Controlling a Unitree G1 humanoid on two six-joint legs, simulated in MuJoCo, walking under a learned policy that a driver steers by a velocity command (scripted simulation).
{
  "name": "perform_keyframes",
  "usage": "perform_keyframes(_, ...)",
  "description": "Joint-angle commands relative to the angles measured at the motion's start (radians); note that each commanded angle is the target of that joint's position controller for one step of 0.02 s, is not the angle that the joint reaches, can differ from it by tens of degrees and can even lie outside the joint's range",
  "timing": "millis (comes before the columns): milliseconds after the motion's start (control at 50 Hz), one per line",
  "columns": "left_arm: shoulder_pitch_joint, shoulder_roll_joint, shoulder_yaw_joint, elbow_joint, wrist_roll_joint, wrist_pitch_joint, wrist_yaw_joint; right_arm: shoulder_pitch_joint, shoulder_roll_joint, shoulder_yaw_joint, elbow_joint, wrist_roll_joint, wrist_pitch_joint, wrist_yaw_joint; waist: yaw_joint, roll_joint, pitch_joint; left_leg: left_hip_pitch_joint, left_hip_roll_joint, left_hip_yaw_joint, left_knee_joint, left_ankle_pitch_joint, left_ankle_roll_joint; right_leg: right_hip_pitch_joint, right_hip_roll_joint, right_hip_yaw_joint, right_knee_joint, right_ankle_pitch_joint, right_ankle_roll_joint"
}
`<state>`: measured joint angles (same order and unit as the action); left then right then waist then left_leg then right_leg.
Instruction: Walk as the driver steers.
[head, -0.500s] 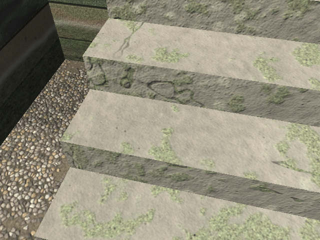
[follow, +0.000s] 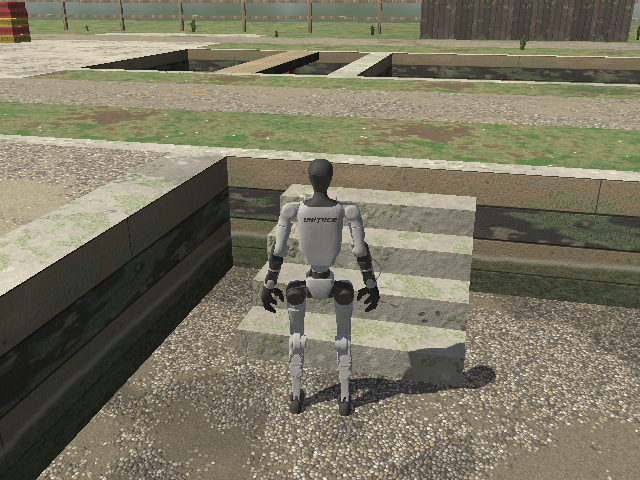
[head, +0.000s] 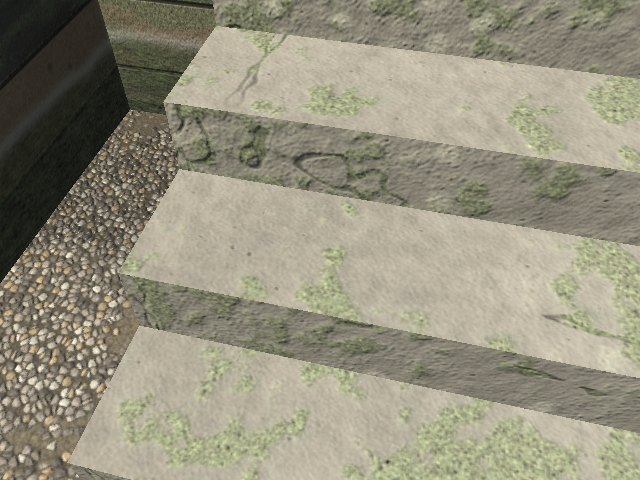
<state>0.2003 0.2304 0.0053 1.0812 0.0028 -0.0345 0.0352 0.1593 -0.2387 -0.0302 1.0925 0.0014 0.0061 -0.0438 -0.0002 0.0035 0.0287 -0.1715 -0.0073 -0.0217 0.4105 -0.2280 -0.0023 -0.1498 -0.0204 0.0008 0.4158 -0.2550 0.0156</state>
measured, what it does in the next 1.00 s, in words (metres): walks ahead: right foot 0.18 m higher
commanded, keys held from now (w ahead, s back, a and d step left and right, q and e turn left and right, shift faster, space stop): no key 0.14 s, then w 0.86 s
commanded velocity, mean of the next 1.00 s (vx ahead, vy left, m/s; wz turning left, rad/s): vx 0.32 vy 0.00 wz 0.00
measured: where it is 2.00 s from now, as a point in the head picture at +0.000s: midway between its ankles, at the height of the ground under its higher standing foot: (464, 293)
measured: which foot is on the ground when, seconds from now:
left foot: down 0.00-0.96, up 0.98-1.00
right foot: down 0.00-0.50, up 0.52-0.92, down 0.94-1.00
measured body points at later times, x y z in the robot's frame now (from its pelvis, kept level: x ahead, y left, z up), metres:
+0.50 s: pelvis +0.05 +0.01 -0.01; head +0.05 +0.02 +0.44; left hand +0.06 +0.27 -0.17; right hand +0.06 -0.24 -0.16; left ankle -0.01 +0.12 -0.74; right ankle -0.02 -0.12 -0.74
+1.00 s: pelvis +0.28 -0.12 +0.01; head +0.32 -0.12 +0.46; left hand +0.51 +0.06 -0.07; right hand +0.21 -0.36 -0.14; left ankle +0.03 +0.12 -0.64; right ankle +0.40 -0.22 -0.57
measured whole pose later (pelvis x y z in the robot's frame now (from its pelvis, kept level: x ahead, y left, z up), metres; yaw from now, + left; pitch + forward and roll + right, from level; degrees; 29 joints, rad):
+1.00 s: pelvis +0.28 -0.12 +0.01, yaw -2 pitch +3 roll +0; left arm 0.01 0.14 -0.07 0.66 0.03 -0.10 -0.02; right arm 0.42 -0.21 -0.02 1.12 0.01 -0.05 -0.02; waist 0.03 0.01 0.03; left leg 0.01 0.07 -0.20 0.79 -0.28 -0.02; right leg -0.99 -0.06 -0.09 1.44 -0.58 -0.05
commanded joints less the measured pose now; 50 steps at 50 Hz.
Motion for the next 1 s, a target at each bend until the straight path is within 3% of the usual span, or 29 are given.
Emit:
perform_keyframes(20,0.03,0.113,0.017,-0.024,0.0,-0.007,0.003,0.016,-0.111,-0.017,-0.024,0.0,-0.007,-0.003,-0.001,-0.007,-0.016,0.03,0.03,-0.027,-0.049,0.188,0.026,-0.046,-0.016,0.014,-0.067,0.151,-0.015)
perform_keyframes(140,0.039,0.111,0.016,-0.024,0.0,-0.008,0.003,0.022,-0.109,-0.016,-0.019,0.0,-0.007,-0.004,-0.001,-0.006,-0.016,0.023,0.03,-0.027,-0.049,0.174,0.025,-0.051,-0.015,0.015,-0.068,0.138,-0.017)
perform_keyframes(180,0.054,0.039,-0.013,-0.009,0.026,0.004,0.006,0.05,-0.052,0.011,0.005,-0.029,-0.013,0.005,-0.009,-0.011,-0.046,0.05,0.08,-0.068,-0.109,0.07,0.024,-0.023,-0.067,0.069,-0.12,0.047,-0.027)
perform_keyframes(200,0.039,0.058,-0.009,-0.013,0.025,0.009,0.006,0.036,-0.063,0.009,0.007,-0.028,-0.017,0.009,-0.007,-0.009,-0.004,0.029,0.07,-0.069,-0.118,0.031,0.024,-0.024,-0.057,0.068,-0.126,0.008,-0.031)
perform_keyframes(220,0.031,0.14,0.018,-0.018,-0.007,0.004,0.011,0.01,-0.126,-0.015,-0.003,0.01,-0.017,0.001,0.002,-0.008,0.021,-0.004,-0.003,-0.005,-0.068,-0.048,0.023,-0.046,0.016,0.001,-0.087,-0.073,-0.023)
perform_keyframes(340,0.087,0.116,0.029,-0.025,-0.017,-0.022,0.01,0.065,-0.058,-0.007,-0.01,0.01,-0.047,0.001,0.003,-0.075,0.105,-0.168,-0.029,0.023,0.057,-0.267,0.061,-0.107,-0.055,0.121,-0.103,-0.372,-0.11)
perform_keyframes(420,0.111,0.151,0.047,-0.044,-0.027,-0.048,0.001,0.083,-0.052,-0.005,-0.027,0.016,-0.096,0.026,-0.003,-0.112,0.089,-0.203,-0.016,0.022,0.137,-0.113,0.085,-0.018,-0.155,0.244,-0.092,-0.157,-0.179)
perform_keyframes(460,0.062,0.133,0.046,-0.08,-0.027,-0.058,-0.004,0.163,-0.075,-0.018,0.005,0.025,-0.107,0.038,-0.034,-0.02,0.04,-0.063,-0.005,-0.01,0.098,0.136,0.093,-0.055,-0.073,0.114,0.057,0.119,-0.145)
perform_keyframes(480,0.02,0.102,0.039,-0.104,-0.019,-0.066,-0.008,0.259,-0.112,-0.034,0.034,0.034,-0.107,0.041,-0.068,0.089,-0.009,0.115,0.032,-0.088,0.066,0.31,0.114,-0.175,0.021,-0.015,0.231,0.205,-0.091)
perform_keyframes(500,-0.03,0.076,0.029,-0.128,-0.006,-0.08,-0.013,0.432,-0.179,-0.059,0.075,0.034,-0.1,0.041,-0.144,0.234,-0.061,0.353,0.151,-0.282,-0.005,0.469,0.201,-0.42,0.085,-0.093,0.498,0.127,-0.028)
perform_keyframes(520,-0.047,0.058,0.024,-0.136,-0.02,-0.087,-0.019,0.515,-0.178,-0.056,0.094,0.011,-0.103,0.044,-0.168,0.292,-0.065,0.43,0.332,-0.513,-0.088,0.615,0.31,-0.609,0.091,-0.045,0.77,-0.351,-0.026)
perform_keyframes(540,-0.047,0.055,0.024,-0.137,-0.051,-0.083,-0.03,0.463,-0.137,-0.039,0.084,-0.008,-0.114,0.044,-0.118,0.141,-0.008,0.394,0.381,-0.516,-0.093,0.492,0.346,-0.707,0.023,0.057,0.959,-0.382,-0.056)
perform_keyframes(560,-0.087,0.053,0.023,-0.163,-0.062,-0.083,-0.038,0.386,-0.114,-0.033,0.061,-0.001,-0.119,0.042,-0.089,0.096,0.038,0.374,0.377,-0.456,-0.124,0.387,0.325,-0.8,-0.024,0.077,1.014,-0.311,-0.081)
perform_keyframes(620,-0.098,0.035,0.026,-0.196,-0.044,-0.084,-0.044,0.324,-0.045,0.0,0.051,0.008,-0.093,0.039,-0.038,0.046,0.081,0.291,0.304,-0.301,-0.232,0.303,0.242,-0.862,-0.082,0.024,1.09,-0.183,-0.075)
perform_keyframes(660,-0.063,0.017,0.02,-0.199,-0.034,-0.076,-0.056,0.292,-0.053,0.004,0.031,0.007,-0.077,0.022,-0.009,0.061,0.082,0.206,0.257,-0.195,-0.271,0.338,0.22,-0.814,-0.089,-0.011,1.072,-0.112,-0.039)
perform_keyframes(680,-0.023,-0.019,0.01,-0.181,-0.044,-0.06,-0.055,0.333,-0.061,0.005,0.046,-0.002,-0.063,0.013,-0.015,0.135,0.062,0.196,0.26,-0.175,-0.27,0.365,0.235,-0.814,-0.062,-0.065,1.255,-0.204,-0.01)
perform_keyframes(720,-0.06,-0.006,0.001,-0.237,-0.056,-0.048,-0.049,0.324,-0.067,0.009,0.038,0.008,-0.055,-0.008,0.008,0.106,0.118,0.165,0.287,-0.151,-0.29,0.283,0.227,-0.932,-0.107,-0.013,1.35,-0.248,0.01)
perform_keyframes(740,-0.108,-0.04,-0.012,-0.258,-0.058,-0.041,-0.049,0.401,-0.058,0.014,0.069,0.01,-0.049,-0.016,-0.03,0.164,0.137,0.27,0.339,-0.201,-0.26,0.314,0.245,-1.137,-0.094,-0.032,1.642,-0.376,0.017)
perform_keyframes(780,-0.244,-0.073,-0.047,-0.38,-0.074,-0.042,-0.044,0.471,-0.066,0.014,0.089,0.017,-0.046,-0.032,-0.063,0.138,0.202,0.461,0.429,-0.257,-0.207,0.178,0.217,-1.593,-0.134,0.09,1.916,-0.579,-0.003)
perform_keyframes(820,-0.426,-0.104,-0.093,-0.518,-0.058,-0.065,-0.055,0.462,-0.063,0.016,0.076,0.018,-0.049,-0.045,-0.079,0.057,0.255,0.458,0.41,-0.194,-0.21,0.112,0.134,-1.763,-0.166,0.088,1.803,-0.64,-0.011)
perform_keyframes(840,-0.488,-0.124,-0.123,-0.601,-0.037,-0.078,-0.068,0.395,-0.083,0.018,0.056,0.046,-0.036,-0.056,-0.036,0.027,0.247,0.254,0.335,-0.098,-0.276,0.026,0.08,-1.607,-0.212,0.028,1.503,-0.566,-0.013)
perform_keyframes(860,-0.524,-0.13,-0.139,-0.649,-0.008,-0.083,-0.077,0.382,-0.085,0.017,0.039,0.04,-0.032,-0.061,-0.037,0.006,0.194,0.0,0.285,-0.034,-0.415,0.031,0.087,-1.249,-0.202,-0.089,1.299,-0.384,-0.01)
perform_keyframes(880,-0.495,-0.141,-0.153,-0.675,0.013,-0.086,-0.089,0.293,-0.117,0.012,-0.005,0.047,-0.031,-0.054,0.031,-0.035,0.105,-0.438,0.243,0.024,-0.571,0.219,0.115,-0.55,-0.163,-0.158,1.025,-0.135,-0.047)
perform_keyframes(900,-0.254,-0.067,-0.094,-0.588,0.004,-0.085,-0.078,0.305,-0.18,0.0,-0.028,0.04,-0.05,-0.027,0.101,0.104,-0.15,-0.403,0.231,0.04,-0.417,1.014,0.138,-0.089,-0.01,-0.244,1.144,-0.002,-0.05)
perform_keyframes(920,0.026,0.064,-0.026,-0.52,-0.012,-0.082,-0.057,0.305,-0.273,-0.016,-0.019,0.013,-0.056,0.001,0.247,0.22,-0.347,-0.206,0.23,0.043,-0.166,1.656,0.098,0.114,0.06,-0.183,1.123,-0.038,-0.08)
perform_keyframes(940,0.171,0.169,0.024,-0.477,-0.012,-0.061,-0.041,0.31,-0.357,-0.045,-0.007,0.033,-0.047,0.008,0.351,0.312,-0.418,0.031,0.233,-0.006,0.096,1.78,0.061,0.085,0.08,-0.073,0.812,-0.141,-0.1)
perform_keyframes(960,0.265,0.286,0.058,-0.393,0.019,-0.054,-0.044,0.314,-0.276,-0.038,-0.032,0.014,-0.057,0.002,0.314,0.093,-0.391,-0.029,0.183,-0.126,0.399,1.131,0.031,0.177,0.014,0.227,0.552,0.026,-0.151)
perform_keyframes(980,0.369,0.396,0.073,-0.284,0.045,-0.049,-0.04,0.425,-0.063,-0.002,-0.052,-0.011,-0.086,0.027,0.162,-0.561,-0.514,-0.164,-0.125,-0.215,0.853,-0.038,0.019,0.225,-0.276,0.806,0.117,0.299,-0.244)
perform_keyframes(1000,0.395,0.282,0.045,-0.27,0.076,-0.053,-0.044,0.479,0.005,-0.006,-0.005,0.001,-0.129,0.065,0.156,-0.395,-0.6,-0.228,-0.172,-0.453,1.2,-0.121,0.048,0.239,-0.359,1.001,-0.033,0.239,-0.233)
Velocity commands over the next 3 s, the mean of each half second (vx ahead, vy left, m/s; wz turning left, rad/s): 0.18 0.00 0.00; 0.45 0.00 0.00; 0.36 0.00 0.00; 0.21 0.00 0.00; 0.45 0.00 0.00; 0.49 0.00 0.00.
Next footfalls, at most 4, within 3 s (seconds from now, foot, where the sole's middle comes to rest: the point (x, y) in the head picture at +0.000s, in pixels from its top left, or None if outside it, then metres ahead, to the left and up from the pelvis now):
0.94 right None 0.44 -0.22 -0.60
1.56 left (401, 283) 0.74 -0.12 -0.42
2.24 right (592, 124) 0.98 -0.48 -0.25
2.86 left None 1.33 -0.31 -0.07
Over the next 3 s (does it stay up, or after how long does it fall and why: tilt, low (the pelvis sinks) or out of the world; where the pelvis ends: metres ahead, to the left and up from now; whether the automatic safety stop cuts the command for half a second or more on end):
stays up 1.24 -0.39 0.63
